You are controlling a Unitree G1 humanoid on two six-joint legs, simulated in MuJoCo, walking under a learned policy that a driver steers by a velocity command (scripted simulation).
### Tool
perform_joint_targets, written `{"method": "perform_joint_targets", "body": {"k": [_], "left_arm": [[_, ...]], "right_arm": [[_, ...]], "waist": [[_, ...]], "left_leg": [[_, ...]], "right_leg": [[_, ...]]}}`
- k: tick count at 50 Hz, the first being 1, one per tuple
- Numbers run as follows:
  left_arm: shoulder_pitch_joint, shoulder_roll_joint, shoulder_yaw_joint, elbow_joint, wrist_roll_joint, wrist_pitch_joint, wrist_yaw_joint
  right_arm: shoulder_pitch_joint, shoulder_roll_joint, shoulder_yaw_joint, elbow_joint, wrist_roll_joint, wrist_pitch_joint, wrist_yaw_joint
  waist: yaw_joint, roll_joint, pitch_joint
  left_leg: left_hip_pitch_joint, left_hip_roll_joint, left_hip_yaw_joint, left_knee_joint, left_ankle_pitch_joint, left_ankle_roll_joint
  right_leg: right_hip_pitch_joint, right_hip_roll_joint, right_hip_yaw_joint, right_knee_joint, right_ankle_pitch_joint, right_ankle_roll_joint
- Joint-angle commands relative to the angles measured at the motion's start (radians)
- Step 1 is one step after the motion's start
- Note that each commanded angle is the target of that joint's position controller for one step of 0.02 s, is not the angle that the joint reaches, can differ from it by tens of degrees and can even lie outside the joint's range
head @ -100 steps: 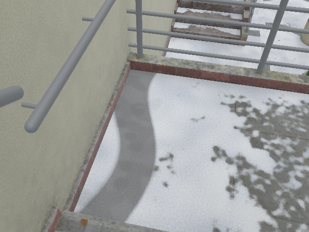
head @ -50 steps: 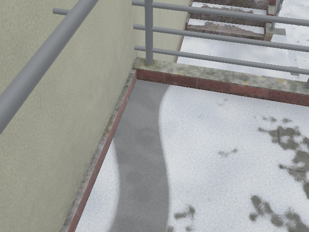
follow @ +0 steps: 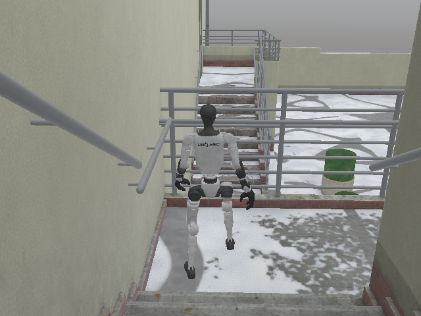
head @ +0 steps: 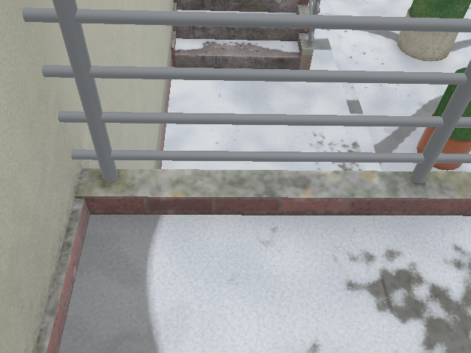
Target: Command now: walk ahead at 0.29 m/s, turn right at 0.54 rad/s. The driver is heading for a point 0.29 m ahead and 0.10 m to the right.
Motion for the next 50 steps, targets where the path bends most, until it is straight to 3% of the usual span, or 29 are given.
{"method": "perform_joint_targets", "body": {"k": [1,2,3,4,5,6,7,8,9,10,11,12,13,17,18,19,22,25,28,31,32,33,35,37,41,43,45,49,50], "left_arm": [[-0.039,0.018,0.006,-0.091,0.010,0.013,-0.019],[-0.032,0.049,0.017,-0.101,-0.006,0.019,-0.020],[-0.001,0.083,0.034,-0.099,-0.013,0.023,-0.025],[0.107,0.107,0.050,-0.077,-0.008,0.025,-0.027],[0.218,0.177,0.079,-0.027,-0.009,0.009,-0.022],[0.214,0.328,0.100,-0.022,0.014,-0.003,-0.003],[0.211,0.315,0.082,-0.077,0.027,-0.027,-0.019],[0.231,0.247,0.065,-0.088,0.035,-0.038,-0.029],[0.172,0.200,0.046,-0.076,0.002,-0.049,-0.030],[0.098,0.139,0.022,-0.099,-0.004,-0.047,-0.022],[0.049,0.129,0.016,-0.107,0.004,-0.048,-0.010],[0.041,0.114,0.008,-0.110,0.014,-0.047,0.000],[0.030,0.105,0.002,-0.112,0.024,-0.049,0.005],[0.056,0.105,-0.002,-0.090,0.021,-0.060,0.030],[0.057,0.099,-0.003,-0.086,0.015,-0.052,0.033],[0.052,0.093,-0.006,-0.090,0.021,-0.045,0.038],[0.027,0.103,-0.006,-0.091,0.028,-0.025,0.042],[0.044,0.100,-0.005,-0.070,0.032,-0.010,0.041],[0.048,0.069,-0.015,-0.057,0.029,-0.003,0.037],[0.078,0.062,-0.016,-0.038,0.002,0.008,0.033],[0.112,0.069,-0.010,-0.032,0.006,0.007,0.029],[0.113,0.086,0.000,-0.045,0.004,0.009,0.030],[0.034,0.082,-0.001,-0.069,-0.002,0.021,0.038],[0.062,0.079,0.002,-0.041,0.007,0.039,0.042],[0.069,0.081,0.005,-0.020,0.011,0.046,0.040],[0.074,0.094,0.009,-0.011,0.010,0.038,0.050],[0.093,0.095,0.010,0.001,0.019,0.030,0.052],[0.094,0.101,0.012,0.016,0.012,0.029,0.053],[0.106,0.106,0.014,0.026,0.019,0.032,0.054]], "right_arm": [[-0.088,-0.207,-0.034,-0.103,0.008,0.014,-0.004],[-0.102,-0.213,-0.033,-0.118,0.011,0.019,0.005],[-0.135,-0.208,-0.043,-0.135,0.044,0.028,0.007],[-0.140,-0.221,-0.047,-0.143,0.053,0.025,0.014],[-0.137,-0.181,-0.037,-0.139,0.019,0.011,0.025],[-0.047,-0.040,0.000,-0.196,-0.063,-0.002,0.029],[0.098,-0.056,0.013,-0.186,-0.037,-0.018,0.047],[-0.006,-0.126,-0.005,-0.187,0.019,-0.025,0.047],[-0.090,-0.135,-0.001,-0.198,0.023,-0.013,0.039],[-0.123,-0.137,0.001,-0.186,-0.007,0.003,0.022],[-0.141,-0.147,-0.003,-0.192,-0.027,0.021,0.011],[-0.148,-0.170,-0.015,-0.185,-0.021,0.037,0.006],[-0.156,-0.153,-0.014,-0.190,-0.016,0.048,0.005],[-0.219,-0.095,-0.004,-0.199,-0.019,0.068,0.015],[-0.232,-0.077,0.001,-0.195,-0.016,0.076,0.020],[-0.242,-0.073,0.001,-0.194,-0.017,0.084,0.023],[-0.287,-0.085,-0.003,-0.189,-0.008,0.102,0.021],[-0.322,-0.089,-0.001,-0.185,-0.012,0.092,0.015],[-0.311,-0.084,0.005,-0.169,-0.010,0.074,0.020],[-0.248,-0.085,0.017,-0.125,-0.036,0.054,0.038],[-0.256,-0.132,0.011,-0.120,-0.037,0.049,0.048],[-0.277,-0.155,0.004,-0.105,-0.019,0.045,0.052],[-0.295,-0.094,0.023,-0.096,-0.026,0.026,0.058],[-0.314,-0.091,0.028,-0.096,-0.041,0.010,0.065],[-0.301,-0.088,0.036,-0.096,-0.038,-0.004,0.064],[-0.296,-0.108,0.035,-0.103,-0.039,-0.010,0.059],[-0.278,-0.106,0.041,-0.106,-0.040,-0.010,0.052],[-0.274,-0.106,0.047,-0.116,-0.035,-0.010,0.052],[-0.265,-0.103,0.048,-0.121,-0.030,-0.013,0.051]], "waist": [[0.050,0.156,0.056],[0.058,0.194,0.040],[0.072,0.204,0.010],[0.137,0.186,-0.035],[0.187,0.120,-0.087],[0.056,-0.246,-0.118],[0.049,-0.260,-0.448],[0.115,-0.095,-0.429],[0.098,-0.071,-0.290],[0.086,-0.026,-0.219],[0.054,-0.033,-0.187],[0.048,-0.054,-0.181],[0.036,-0.072,-0.175],[0.041,-0.038,-0.181],[0.041,-0.038,-0.188],[0.048,-0.043,-0.173],[0.067,-0.068,-0.104],[0.090,-0.074,-0.025],[0.079,-0.063,-0.019],[0.039,-0.024,-0.035],[0.066,0.045,-0.041],[0.088,0.121,-0.022],[0.064,0.101,-0.030],[0.065,0.122,-0.032],[0.052,0.094,0.002],[0.053,0.103,0.015],[0.054,0.069,0.009],[0.048,0.039,-0.012],[0.040,0.031,-0.034]], "left_leg": [[-0.163,0.188,0.000,-0.057,0.372,0.141],[-0.129,0.187,0.006,0.000,0.454,0.131],[-0.085,0.164,0.013,0.088,0.589,0.116],[-0.083,0.147,0.025,0.247,0.638,0.096],[-0.115,0.093,0.041,0.477,0.503,0.041],[-0.517,-0.024,0.001,0.882,-0.381,-0.018],[-0.603,-0.108,-0.227,1.099,-0.457,-0.037],[-0.612,-0.108,-0.284,1.174,-0.367,-0.017],[-0.709,-0.089,-0.261,1.165,-0.252,0.011],[-0.681,-0.044,-0.270,1.112,-0.156,0.024],[-0.592,-0.015,-0.292,1.044,-0.092,0.035],[-0.522,-0.007,-0.293,0.982,-0.095,0.047],[-0.494,-0.018,-0.285,0.932,-0.072,0.053],[-0.470,-0.032,-0.287,0.703,0.012,0.033],[-0.461,-0.030,-0.292,0.645,0.024,0.025],[-0.442,-0.033,-0.291,0.582,0.045,0.022],[-0.381,-0.041,-0.282,0.472,0.061,0.018],[-0.343,-0.052,-0.266,0.392,0.026,0.013],[-0.278,-0.059,-0.258,0.305,-0.016,0.018],[-0.098,-0.051,-0.243,0.095,0.195,0.064],[-0.068,-0.011,-0.271,0.113,0.285,0.086],[-0.136,-0.022,-0.265,0.116,0.198,0.105],[-0.221,-0.036,-0.265,0.058,0.085,0.096],[-0.212,-0.040,-0.256,0.038,0.098,0.080],[-0.211,-0.044,-0.253,0.034,0.079,0.079],[-0.212,-0.042,-0.263,0.024,0.082,0.085],[-0.208,-0.031,-0.271,0.015,0.100,0.092],[-0.183,-0.048,-0.249,0.026,0.129,0.088],[-0.166,-0.050,-0.244,0.023,0.118,0.087]], "right_leg": [[0.238,0.034,-0.088,-0.089,-0.040,-0.015],[0.285,0.047,-0.096,-0.123,-0.069,-0.043],[0.335,0.070,-0.117,-0.208,-0.080,-0.076],[0.469,0.117,-0.136,-0.306,-0.070,-0.116],[0.604,0.118,-0.111,-0.413,0.076,-0.129],[0.884,-0.124,0.234,-0.275,0.745,-0.223],[1.038,-0.338,0.647,-0.408,0.579,-0.440],[0.973,-0.301,0.631,-0.503,0.392,-0.412],[0.880,-0.270,0.527,-0.499,0.245,-0.358],[0.745,-0.236,0.442,-0.499,0.206,-0.304],[0.608,-0.217,0.389,-0.511,0.241,-0.286],[0.555,-0.189,0.342,-0.537,0.230,-0.263],[0.540,-0.164,0.307,-0.548,0.245,-0.249],[0.598,-0.142,0.211,-0.554,0.398,-0.224],[0.618,-0.140,0.205,-0.560,0.344,-0.208],[0.605,-0.130,0.198,-0.573,0.270,-0.185],[0.536,-0.106,0.204,-0.628,-0.037,-0.157],[0.506,-0.093,0.229,-0.665,-0.252,-0.176],[0.521,-0.097,0.257,-0.644,-0.296,-0.203],[0.494,-0.046,0.232,-0.598,-0.259,-0.130],[0.479,-0.004,0.198,-0.563,-0.248,-0.107],[0.500,0.047,0.139,-0.565,-0.260,-0.093],[0.584,0.059,0.106,-0.519,-0.257,-0.091],[0.602,0.061,0.101,-0.499,-0.222,-0.090],[0.579,0.056,0.108,-0.486,-0.228,-0.099],[0.567,0.061,0.110,-0.479,-0.205,-0.094],[0.588,0.061,0.106,-0.479,-0.166,-0.083],[0.610,0.055,0.115,-0.477,-0.117,-0.082],[0.618,0.056,0.112,-0.475,-0.118,-0.082]]}}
